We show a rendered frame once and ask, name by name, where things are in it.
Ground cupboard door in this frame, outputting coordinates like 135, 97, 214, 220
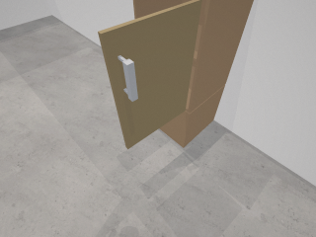
98, 0, 202, 149

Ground handle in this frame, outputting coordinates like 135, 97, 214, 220
118, 55, 138, 102

